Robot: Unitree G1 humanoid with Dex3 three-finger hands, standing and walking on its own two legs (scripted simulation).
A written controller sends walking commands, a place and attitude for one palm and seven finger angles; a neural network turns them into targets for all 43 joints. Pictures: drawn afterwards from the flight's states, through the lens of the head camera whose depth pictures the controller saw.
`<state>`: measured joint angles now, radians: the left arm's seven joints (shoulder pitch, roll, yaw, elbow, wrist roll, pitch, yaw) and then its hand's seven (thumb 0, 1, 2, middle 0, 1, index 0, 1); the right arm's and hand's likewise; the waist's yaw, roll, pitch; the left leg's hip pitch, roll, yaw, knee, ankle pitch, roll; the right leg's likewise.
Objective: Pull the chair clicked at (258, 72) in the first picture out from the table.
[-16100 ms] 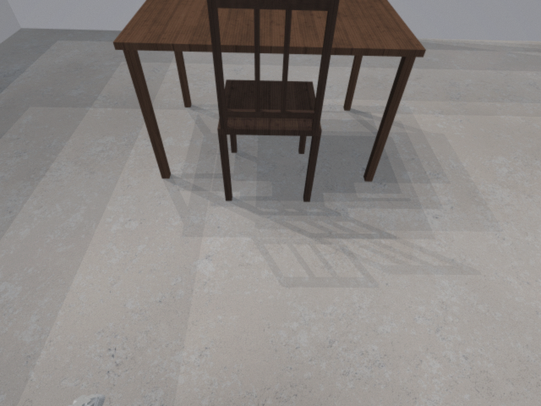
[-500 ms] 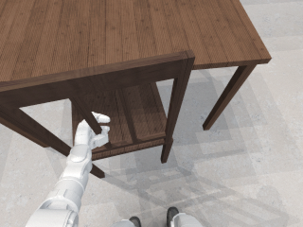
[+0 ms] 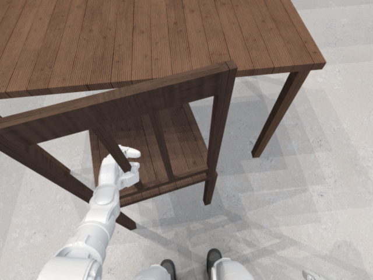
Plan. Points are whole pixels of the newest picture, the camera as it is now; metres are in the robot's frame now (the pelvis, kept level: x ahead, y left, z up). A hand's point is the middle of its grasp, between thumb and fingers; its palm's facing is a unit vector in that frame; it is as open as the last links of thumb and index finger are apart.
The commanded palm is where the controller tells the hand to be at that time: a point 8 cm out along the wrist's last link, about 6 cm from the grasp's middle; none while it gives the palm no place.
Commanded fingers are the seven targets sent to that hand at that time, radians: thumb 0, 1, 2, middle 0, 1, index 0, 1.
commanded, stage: step backward, pulling the chair out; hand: left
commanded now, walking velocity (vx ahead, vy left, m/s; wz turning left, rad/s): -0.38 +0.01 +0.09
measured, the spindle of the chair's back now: (124, 164) +0.38 +0.15 -0.06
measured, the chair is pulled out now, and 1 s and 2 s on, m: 0.13 0.13 0.14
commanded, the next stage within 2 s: stop walking, hand still on the chair in 1.74 s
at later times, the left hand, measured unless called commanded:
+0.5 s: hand (134, 175) +0.35 +0.13 -0.07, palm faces +0.04 -0.98 -0.19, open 5.2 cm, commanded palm +0.35 +0.18 -0.06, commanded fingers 0.00 0.90 0.90 -0.50 -1.45 -0.50 -1.45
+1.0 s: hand (134, 175) +0.35 +0.13 -0.07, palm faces +0.03 -0.98 -0.19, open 5.2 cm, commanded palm +0.35 +0.18 -0.06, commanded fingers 0.00 0.90 0.90 -0.50 -1.45 -0.50 -1.45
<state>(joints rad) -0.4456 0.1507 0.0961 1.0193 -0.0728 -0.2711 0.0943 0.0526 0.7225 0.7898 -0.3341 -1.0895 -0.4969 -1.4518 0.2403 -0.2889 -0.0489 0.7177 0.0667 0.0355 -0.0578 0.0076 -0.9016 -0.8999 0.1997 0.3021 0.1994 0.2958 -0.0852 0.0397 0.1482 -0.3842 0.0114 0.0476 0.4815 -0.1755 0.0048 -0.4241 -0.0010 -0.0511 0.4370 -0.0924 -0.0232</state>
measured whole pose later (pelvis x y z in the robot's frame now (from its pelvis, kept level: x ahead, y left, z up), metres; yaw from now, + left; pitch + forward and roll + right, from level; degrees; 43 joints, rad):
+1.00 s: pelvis +0.00 -0.01 +0.00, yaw +0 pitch +3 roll +1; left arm -0.44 0.17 0.07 1.03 -0.04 -0.29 0.09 0.04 0.69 0.80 -0.33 -1.13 -0.50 -1.45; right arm 0.25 -0.23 -0.03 0.73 0.05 0.00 -0.09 0.01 -0.90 -0.90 0.20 0.30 0.20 0.30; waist -0.07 0.02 0.16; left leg -0.36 0.01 0.04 0.48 -0.18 0.00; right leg -0.41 0.00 -0.06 0.46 -0.11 -0.03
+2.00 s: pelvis +0.01 +0.00 +0.00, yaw +0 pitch +1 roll +0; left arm -0.36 0.17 0.05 0.87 -0.06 -0.20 0.10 0.04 0.70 0.78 -0.29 -1.16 -0.50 -1.45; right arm 0.24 -0.22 -0.01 0.67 0.04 0.04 -0.10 0.01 -0.90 -0.90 0.20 0.30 0.20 0.30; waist -0.07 0.02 0.19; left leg -0.32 0.02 0.04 0.50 -0.20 0.00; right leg -0.36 0.01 -0.05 0.46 -0.12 -0.03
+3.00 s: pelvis +0.07 -0.01 +0.00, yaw +2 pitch +5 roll +0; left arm -0.05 0.14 -0.02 0.59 -0.07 -0.08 0.06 0.05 0.57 0.72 -0.26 -1.22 -0.50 -1.45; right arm 0.25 -0.25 0.01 0.66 0.05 -0.03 -0.01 0.01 -0.90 -0.90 0.20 0.30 0.20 0.30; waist -0.07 0.02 0.00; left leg -0.32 0.01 0.01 0.55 -0.31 0.00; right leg -0.37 -0.01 -0.09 0.55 -0.27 -0.03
